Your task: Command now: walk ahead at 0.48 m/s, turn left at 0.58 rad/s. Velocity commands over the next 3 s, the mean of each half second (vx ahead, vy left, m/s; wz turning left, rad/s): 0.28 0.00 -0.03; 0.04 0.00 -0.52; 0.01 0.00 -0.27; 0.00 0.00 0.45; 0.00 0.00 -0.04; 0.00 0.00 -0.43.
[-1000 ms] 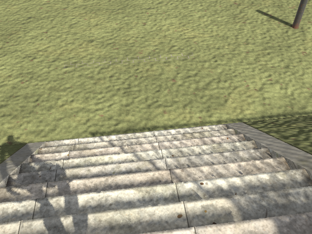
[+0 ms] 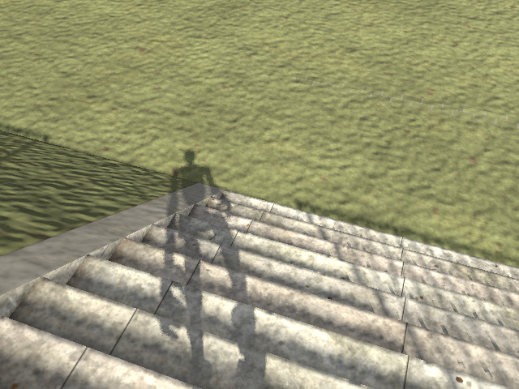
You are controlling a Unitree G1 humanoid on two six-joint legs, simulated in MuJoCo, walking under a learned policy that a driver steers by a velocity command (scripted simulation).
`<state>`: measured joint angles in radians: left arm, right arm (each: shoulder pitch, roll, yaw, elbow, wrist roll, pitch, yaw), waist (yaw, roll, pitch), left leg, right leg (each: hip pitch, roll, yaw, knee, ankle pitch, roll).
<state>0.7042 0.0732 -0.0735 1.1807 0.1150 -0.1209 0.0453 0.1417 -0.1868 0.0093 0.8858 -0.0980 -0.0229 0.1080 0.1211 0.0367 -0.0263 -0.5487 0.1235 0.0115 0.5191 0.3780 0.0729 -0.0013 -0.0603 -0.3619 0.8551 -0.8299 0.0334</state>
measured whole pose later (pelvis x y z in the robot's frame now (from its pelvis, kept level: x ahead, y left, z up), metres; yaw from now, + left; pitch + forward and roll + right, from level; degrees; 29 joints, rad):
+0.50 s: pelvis +0.28 +0.02 -0.20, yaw -1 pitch +0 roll +5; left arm 0.24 0.22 0.02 0.97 0.10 -0.05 -0.07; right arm 0.49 -0.12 0.04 1.07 -0.12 -0.10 0.00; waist -0.05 -0.07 0.01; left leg -0.25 0.06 0.22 1.06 -0.79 -0.04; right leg -0.56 -0.11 0.02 0.61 0.41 -0.03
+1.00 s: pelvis +0.42 -0.03 -0.33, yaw -19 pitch +5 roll +2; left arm 0.38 0.23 0.00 0.90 0.05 -0.09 -0.02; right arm 0.16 -0.24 0.01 0.73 -0.06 -0.02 -0.01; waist 0.06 -0.01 -0.07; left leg -0.67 0.00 -0.04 1.19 -0.42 -0.15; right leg -0.52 0.11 0.11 0.83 -0.40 -0.08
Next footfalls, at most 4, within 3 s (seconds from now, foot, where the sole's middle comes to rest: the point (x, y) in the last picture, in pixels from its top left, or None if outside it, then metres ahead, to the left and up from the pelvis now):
0.10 left None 0.20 0.14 -0.88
0.58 right None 0.44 -0.12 -1.07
1.12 left None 0.49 0.10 -1.07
1.50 right None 0.39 -0.10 -1.07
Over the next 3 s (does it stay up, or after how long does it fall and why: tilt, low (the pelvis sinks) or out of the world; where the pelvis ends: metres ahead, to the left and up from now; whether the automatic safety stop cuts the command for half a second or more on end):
stays up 0.43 -0.02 -0.33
